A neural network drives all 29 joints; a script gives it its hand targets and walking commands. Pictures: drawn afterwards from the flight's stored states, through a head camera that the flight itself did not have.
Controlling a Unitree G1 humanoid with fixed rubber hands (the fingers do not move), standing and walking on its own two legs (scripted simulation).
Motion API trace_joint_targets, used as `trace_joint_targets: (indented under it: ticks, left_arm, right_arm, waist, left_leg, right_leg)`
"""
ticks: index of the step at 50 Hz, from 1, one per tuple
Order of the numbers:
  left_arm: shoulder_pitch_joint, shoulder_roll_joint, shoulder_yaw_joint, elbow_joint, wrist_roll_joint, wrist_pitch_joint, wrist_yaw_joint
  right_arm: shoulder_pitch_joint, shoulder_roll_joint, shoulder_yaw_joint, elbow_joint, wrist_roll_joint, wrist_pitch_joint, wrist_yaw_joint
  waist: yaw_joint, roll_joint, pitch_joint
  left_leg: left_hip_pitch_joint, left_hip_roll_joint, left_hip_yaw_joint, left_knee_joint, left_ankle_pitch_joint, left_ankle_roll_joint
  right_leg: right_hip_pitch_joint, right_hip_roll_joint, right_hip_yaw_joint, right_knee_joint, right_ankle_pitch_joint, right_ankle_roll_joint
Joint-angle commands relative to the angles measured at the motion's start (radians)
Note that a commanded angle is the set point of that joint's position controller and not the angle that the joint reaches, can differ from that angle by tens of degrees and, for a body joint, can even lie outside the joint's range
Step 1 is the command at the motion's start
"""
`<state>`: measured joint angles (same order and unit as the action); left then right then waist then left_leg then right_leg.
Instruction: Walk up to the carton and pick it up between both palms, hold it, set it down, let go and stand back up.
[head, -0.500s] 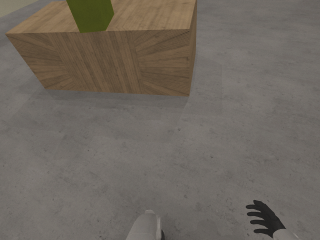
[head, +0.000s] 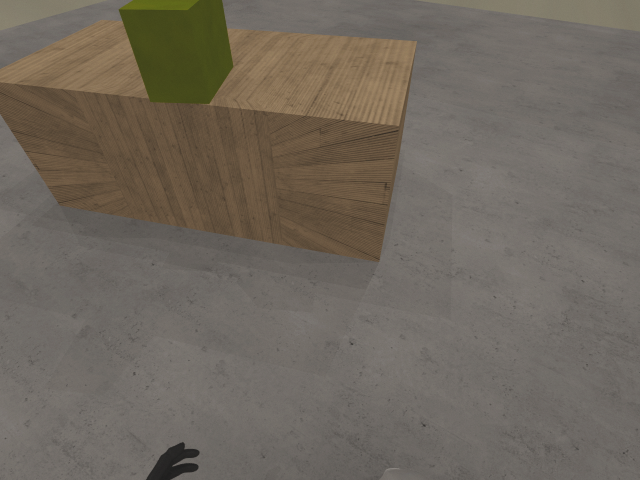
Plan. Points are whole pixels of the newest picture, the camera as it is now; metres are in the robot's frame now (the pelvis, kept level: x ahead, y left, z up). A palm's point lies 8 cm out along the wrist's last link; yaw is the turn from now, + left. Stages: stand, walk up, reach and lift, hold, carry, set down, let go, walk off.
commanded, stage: walk up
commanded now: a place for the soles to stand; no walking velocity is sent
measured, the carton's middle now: (184, 42) +1.45 +0.35 +0.03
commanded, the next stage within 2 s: none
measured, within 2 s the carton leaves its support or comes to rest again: neither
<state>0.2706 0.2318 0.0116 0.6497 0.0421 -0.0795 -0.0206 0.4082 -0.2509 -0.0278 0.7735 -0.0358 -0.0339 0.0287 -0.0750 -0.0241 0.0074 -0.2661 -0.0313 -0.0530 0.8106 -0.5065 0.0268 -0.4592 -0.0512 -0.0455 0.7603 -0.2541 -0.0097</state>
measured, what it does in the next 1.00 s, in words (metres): walks ahead: left foot, then right foot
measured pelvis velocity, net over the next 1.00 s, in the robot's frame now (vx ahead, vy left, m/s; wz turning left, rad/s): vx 0.48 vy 0.11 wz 0.08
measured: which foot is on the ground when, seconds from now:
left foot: down 0.00-0.00, up 0.02-0.38, down 0.40-0.86, up 0.88-1.00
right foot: down 0.00-0.44, up 0.46-0.82, down 0.84-1.00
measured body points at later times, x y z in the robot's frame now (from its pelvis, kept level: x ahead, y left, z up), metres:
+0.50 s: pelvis +0.26 +0.09 -0.01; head +0.28 +0.10 +0.44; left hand +0.18 +0.34 -0.15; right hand +0.48 -0.10 -0.11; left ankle +0.37 +0.20 -0.70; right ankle +0.13 -0.11 -0.63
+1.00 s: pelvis +0.48 +0.11 +0.00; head +0.47 +0.08 +0.44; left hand +0.53 +0.37 -0.10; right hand +0.56 -0.14 -0.15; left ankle +0.45 +0.20 -0.63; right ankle +0.53 -0.02 -0.70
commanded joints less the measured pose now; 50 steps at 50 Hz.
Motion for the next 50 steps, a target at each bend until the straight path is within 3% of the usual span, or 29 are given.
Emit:
trace_joint_targets:
  ticks: [1,2,4,6,10,13,14,16,17,19,20,21,22,23,24,25,27,29,31,35,39,41,42,43,44,45,46,48,50]
  left_arm:
    - [0.257,0.237,0.080,-0.001,-0.013,0.001,0.051]
    - [0.215,0.215,0.080,-0.009,-0.037,-0.005,0.059]
    - [0.183,0.174,0.069,0.009,-0.039,-0.033,0.060]
    - [0.144,0.145,0.059,0.049,-0.013,-0.052,0.053]
    - [0.175,0.124,0.045,0.093,0.000,-0.065,0.041]
    - [0.162,0.131,0.042,0.095,-0.001,-0.052,0.033]
    - [0.152,0.136,0.036,0.094,-0.006,-0.047,0.026]
    - [0.177,0.156,0.037,0.103,-0.012,-0.028,0.028]
    - [0.209,0.149,0.031,0.110,-0.015,-0.022,0.029]
    - [0.252,0.173,0.032,0.119,-0.010,-0.005,0.025]
    - [0.289,0.180,0.031,0.103,-0.011,0.003,0.020]
    - [0.394,0.117,0.014,0.083,-0.030,0.015,0.012]
    - [0.375,0.146,0.019,0.050,-0.039,0.032,0.008]
    - [0.296,0.182,0.032,0.014,-0.024,0.039,0.005]
    - [0.222,0.159,0.029,-0.013,-0.019,0.035,0.001]
    - [0.228,0.129,0.016,0.004,-0.014,0.020,-0.001]
    - [0.258,0.124,0.024,0.020,0.020,0.020,0.006]
    - [0.241,0.124,0.032,0.002,0.022,0.032,0.002]
    - [0.215,0.106,0.033,-0.014,0.020,0.042,-0.011]
    - [0.148,0.066,0.033,-0.033,-0.001,0.038,-0.030]
    - [0.142,0.089,0.048,-0.018,-0.011,0.019,-0.019]
    - [0.223,0.112,0.054,0.023,-0.010,0.007,-0.010]
    - [0.287,0.141,0.064,0.037,-0.009,0.000,0.002]
    - [0.367,0.193,0.077,0.040,-0.013,-0.004,0.019]
    - [0.421,0.246,0.089,0.029,-0.022,0.003,0.043]
    - [0.333,0.243,0.087,0.008,-0.042,0.009,0.060]
    - [0.276,0.230,0.077,-0.003,-0.042,0.002,0.065]
    - [0.207,0.191,0.071,-0.015,-0.029,-0.016,0.068]
    - [0.176,0.163,0.064,0.005,-0.012,-0.033,0.069]
  right_arm:
    - [-0.102,-0.083,-0.024,-0.139,-0.022,0.009,0.015]
    - [-0.100,-0.087,-0.023,-0.139,-0.032,0.012,0.016]
    - [-0.167,-0.081,-0.028,-0.140,-0.032,0.005,0.022]
    - [-0.154,-0.070,-0.038,-0.120,-0.026,0.000,0.032]
    - [-0.222,-0.049,-0.030,-0.135,-0.017,0.004,0.044]
    - [-0.297,0.007,-0.012,-0.161,-0.020,-0.004,0.058]
    - [-0.315,0.017,-0.004,-0.152,-0.021,-0.006,0.065]
    - [-0.316,0.000,-0.015,-0.156,-0.021,-0.004,0.061]
    - [-0.294,-0.020,-0.027,-0.144,-0.023,-0.005,0.055]
    - [-0.121,-0.057,-0.052,-0.084,-0.036,-0.018,0.031]
    - [-0.006,-0.111,-0.070,-0.066,-0.044,-0.019,0.012]
    - [0.075,-0.204,-0.096,-0.078,-0.049,-0.011,-0.010]
    - [0.126,-0.229,-0.108,-0.089,-0.008,0.009,-0.028]
    - [0.080,-0.247,-0.109,-0.123,0.028,0.016,-0.043]
    - [-0.024,-0.222,-0.090,-0.147,0.026,0.011,-0.051]
    - [-0.074,-0.186,-0.076,-0.148,0.014,0.000,-0.054]
    - [-0.119,-0.115,-0.051,-0.109,0.010,-0.037,-0.044]
    - [-0.096,-0.092,-0.036,-0.089,0.009,-0.058,-0.039]
    - [-0.106,-0.081,-0.024,-0.075,0.017,-0.055,-0.041]
    - [-0.109,-0.135,-0.027,-0.059,0.008,-0.049,-0.037]
    - [-0.120,-0.157,-0.026,-0.042,0.010,-0.038,-0.019]
    - [-0.140,-0.141,-0.016,-0.047,-0.003,-0.016,-0.004]
    - [-0.106,-0.107,0.002,-0.045,-0.011,-0.008,0.000]
    - [-0.101,-0.060,0.016,-0.066,-0.016,-0.004,0.012]
    - [-0.120,-0.085,-0.006,-0.117,-0.019,0.007,0.010]
    - [-0.127,-0.110,-0.017,-0.133,-0.029,0.019,0.008]
    - [-0.131,-0.109,-0.011,-0.136,-0.027,0.021,0.012]
    - [-0.157,-0.105,-0.015,-0.132,-0.024,0.019,0.014]
    - [-0.123,-0.106,-0.030,-0.130,-0.032,0.017,0.015]
  waist:
    - [0.143,-0.167,0.123]
    - [0.121,-0.073,0.212]
    - [0.135,-0.023,0.283]
    - [0.112,-0.076,0.225]
    - [0.094,-0.150,0.149]
    - [0.107,-0.190,0.109]
    - [0.106,-0.152,0.103]
    - [0.106,-0.190,0.110]
    - [0.110,-0.164,0.078]
    - [0.028,-0.050,-0.043]
    - [-0.025,0.053,-0.138]
    - [-0.037,0.240,-0.218]
    - [-0.075,0.219,-0.337]
    - [-0.075,0.175,-0.316]
    - [-0.031,0.121,-0.210]
    - [0.014,0.136,-0.129]
    - [0.075,0.142,-0.068]
    - [0.068,0.176,-0.012]
    - [0.088,0.186,0.045]
    - [0.085,0.238,0.117]
    - [0.114,0.157,0.160]
    - [0.153,0.036,0.146]
    - [0.183,-0.092,0.127]
    - [0.215,-0.258,0.116]
    - [0.207,-0.290,0.101]
    - [0.166,-0.175,0.190]
    - [0.155,-0.115,0.188]
    - [0.137,-0.080,0.185]
    - [0.106,-0.124,0.125]
  left_leg:
    - [-0.702,-0.019,0.001,0.502,-0.173,-0.042]
    - [-0.732,0.044,-0.020,0.552,-0.102,-0.056]
    - [-0.739,0.122,-0.031,0.537,0.023,-0.073]
    - [-0.611,0.152,-0.033,0.431,0.129,-0.087]
    - [-0.550,0.150,0.004,0.267,0.252,-0.082]
    - [-0.390,0.136,0.067,-0.017,0.405,-0.051]
    - [-0.283,0.107,0.095,-0.072,0.471,-0.033]
    - [-0.178,0.083,0.127,-0.150,0.518,-0.013]
    - [-0.106,0.055,0.154,-0.152,0.508,-0.013]
    - [0.146,0.016,0.160,-0.215,0.463,0.012]
    - [0.347,0.035,0.101,-0.179,0.364,0.039]
    - [0.521,0.288,-0.329,-0.249,0.155,0.160]
    - [0.550,0.411,-0.699,-0.454,-0.184,0.262]
    - [0.443,0.459,-0.745,-0.560,-0.402,0.220]
    - [0.337,0.441,-0.617,-0.556,-0.319,0.194]
    - [0.248,0.407,-0.521,-0.530,-0.173,0.176]
    - [0.038,0.372,-0.334,-0.522,-0.083,0.193]
    - [-0.067,0.386,-0.324,-0.554,-0.132,0.237]
    - [-0.099,0.384,-0.279,-0.578,-0.215,0.240]
    - [-0.178,0.334,-0.134,-0.598,-0.265,0.194]
    - [-0.279,0.311,-0.021,-0.532,-0.263,0.155]
    - [-0.340,0.236,0.042,-0.347,-0.378,0.117]
    - [-0.397,0.191,0.080,-0.147,-0.338,0.086]
    - [-0.511,0.083,0.179,0.247,-0.207,0.037]
    - [-0.626,0.004,0.108,0.465,-0.197,-0.007]
    - [-0.690,0.074,0.047,0.545,-0.164,-0.018]
    - [-0.732,0.116,0.014,0.591,-0.092,-0.024]
    - [-0.685,0.159,0.008,0.561,-0.036,-0.047]
    - [-0.545,0.177,-0.011,0.466,0.075,-0.076]
  right_leg:
    - [0.408,-0.474,0.963,-0.669,-0.990,-0.190]
    - [0.381,-0.496,0.950,-0.675,-0.961,-0.219]
    - [0.338,-0.431,0.676,-0.633,-0.673,-0.224]
    - [0.285,-0.350,0.452,-0.590,-0.398,-0.201]
    - [0.360,-0.270,0.167,-0.489,0.221,-0.194]
    - [0.337,-0.202,-0.017,-0.440,0.330,-0.149]
    - [0.270,-0.183,-0.061,-0.442,0.297,-0.121]
    - [0.242,-0.198,-0.068,-0.417,0.254,-0.118]
    - [0.245,-0.213,-0.057,-0.361,0.306,-0.117]
    - [0.226,-0.178,-0.126,-0.077,0.396,-0.081]
    - [0.104,-0.145,-0.121,0.158,0.253,-0.062]
    - [-0.128,-0.016,-0.110,0.505,-0.125,-0.014]
    - [-0.209,0.072,0.030,0.632,-0.317,0.002]
    - [-0.236,0.033,0.131,0.712,-0.275,-0.009]
    - [-0.269,0.000,0.130,0.742,-0.236,-0.007]
    - [-0.268,-0.024,0.107,0.705,-0.194,-0.002]
    - [-0.147,-0.068,0.113,0.578,-0.194,0.010]
    - [-0.127,-0.063,0.105,0.527,-0.222,0.022]
    - [-0.159,-0.064,0.103,0.427,-0.229,0.034]
    - [-0.078,-0.052,0.062,0.195,-0.097,0.026]
    - [0.152,-0.015,0.010,0.001,0.008,0.000]
    - [0.305,0.056,-0.065,-0.069,-0.030,0.009]
    - [0.406,0.044,0.009,-0.113,-0.119,-0.001]
    - [0.435,-0.143,0.352,-0.265,-0.410,-0.055]
    - [0.424,-0.348,0.883,-0.554,-0.669,-0.151]
    - [0.389,-0.441,1.007,-0.627,-0.748,-0.224]
    - [0.418,-0.446,0.906,-0.589,-0.709,-0.271]
    - [0.354,-0.380,0.685,-0.554,-0.574,-0.244]
    - [0.276,-0.331,0.512,-0.522,-0.317,-0.206]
